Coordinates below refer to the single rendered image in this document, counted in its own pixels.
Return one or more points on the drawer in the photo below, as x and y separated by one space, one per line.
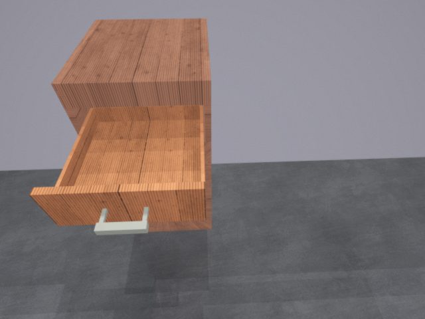
128 158

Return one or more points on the cabinet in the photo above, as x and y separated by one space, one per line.
142 62

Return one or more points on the handle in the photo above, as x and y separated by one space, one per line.
117 228

